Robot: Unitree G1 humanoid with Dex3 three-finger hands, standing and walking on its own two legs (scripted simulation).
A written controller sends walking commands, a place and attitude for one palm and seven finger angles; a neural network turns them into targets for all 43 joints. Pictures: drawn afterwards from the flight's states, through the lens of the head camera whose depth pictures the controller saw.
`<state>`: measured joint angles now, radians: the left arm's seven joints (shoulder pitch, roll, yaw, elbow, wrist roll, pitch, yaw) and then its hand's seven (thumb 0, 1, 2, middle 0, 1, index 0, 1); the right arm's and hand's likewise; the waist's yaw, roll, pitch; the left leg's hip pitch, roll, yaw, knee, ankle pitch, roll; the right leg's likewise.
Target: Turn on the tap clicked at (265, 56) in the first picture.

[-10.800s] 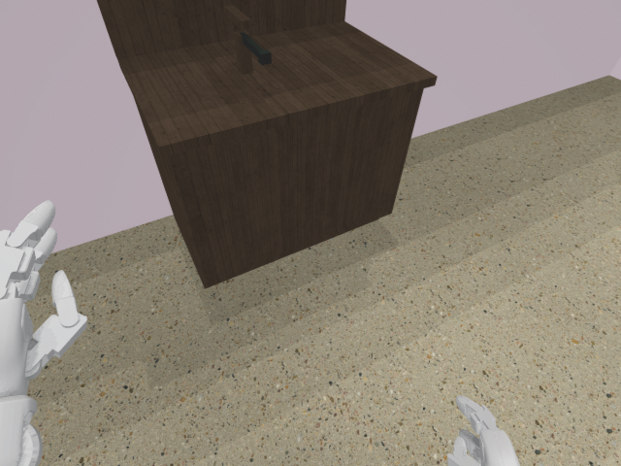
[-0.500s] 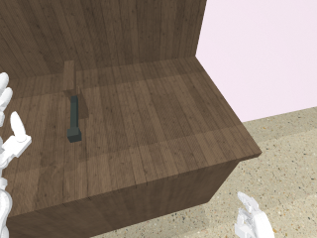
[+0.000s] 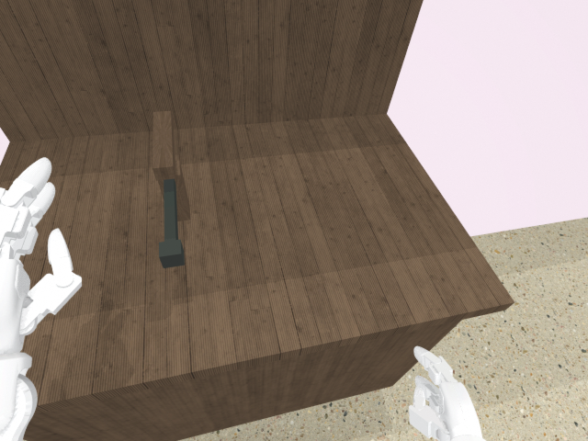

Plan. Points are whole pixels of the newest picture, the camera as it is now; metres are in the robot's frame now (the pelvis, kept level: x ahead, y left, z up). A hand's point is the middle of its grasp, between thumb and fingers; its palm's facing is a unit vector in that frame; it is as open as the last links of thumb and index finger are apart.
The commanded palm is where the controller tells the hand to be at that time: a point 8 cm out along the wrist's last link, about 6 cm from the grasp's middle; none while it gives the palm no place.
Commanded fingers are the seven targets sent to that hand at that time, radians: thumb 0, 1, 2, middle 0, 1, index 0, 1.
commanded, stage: come to a stop and stand still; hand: left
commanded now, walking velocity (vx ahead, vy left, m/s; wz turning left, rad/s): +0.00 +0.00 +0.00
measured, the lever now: (171, 253) +0.33 +0.20 +0.06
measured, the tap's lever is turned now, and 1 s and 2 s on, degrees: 0 0 0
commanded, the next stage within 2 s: look again from close up in 0.14 s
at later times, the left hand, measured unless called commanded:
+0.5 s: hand (83, 277) +0.23 +0.24 +0.15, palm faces +0.36 -0.86 -0.36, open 7.4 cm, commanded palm +0.17 +0.28 +0.17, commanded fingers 0.00 0.90 0.90 -0.20 -0.30 -0.20 -0.30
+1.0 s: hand (125, 274) +0.23 +0.20 +0.16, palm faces +0.33 -0.87 -0.37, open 7.4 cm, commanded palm +0.17 +0.24 +0.17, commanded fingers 0.00 0.90 0.90 -0.20 -0.30 -0.20 -0.30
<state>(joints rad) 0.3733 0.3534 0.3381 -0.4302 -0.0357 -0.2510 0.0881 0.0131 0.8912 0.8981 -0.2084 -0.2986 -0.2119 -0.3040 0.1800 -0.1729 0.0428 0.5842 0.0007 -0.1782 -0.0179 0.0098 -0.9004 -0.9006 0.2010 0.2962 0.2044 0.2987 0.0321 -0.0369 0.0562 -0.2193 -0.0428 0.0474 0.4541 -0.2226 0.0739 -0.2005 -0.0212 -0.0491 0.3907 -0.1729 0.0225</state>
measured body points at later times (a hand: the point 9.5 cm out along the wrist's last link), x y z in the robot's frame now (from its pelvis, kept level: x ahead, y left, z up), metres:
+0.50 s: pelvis +0.01 +0.00 +0.00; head +0.04 +0.02 +0.45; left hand +0.20 +0.29 +0.17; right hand +0.18 -0.22 -0.07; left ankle +0.01 +0.06 -0.74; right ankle +0.02 -0.14 -0.74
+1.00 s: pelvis +0.01 -0.04 +0.00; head +0.04 -0.02 +0.45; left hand +0.21 +0.25 +0.18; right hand +0.19 -0.26 -0.07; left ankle +0.02 +0.06 -0.74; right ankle +0.02 -0.14 -0.74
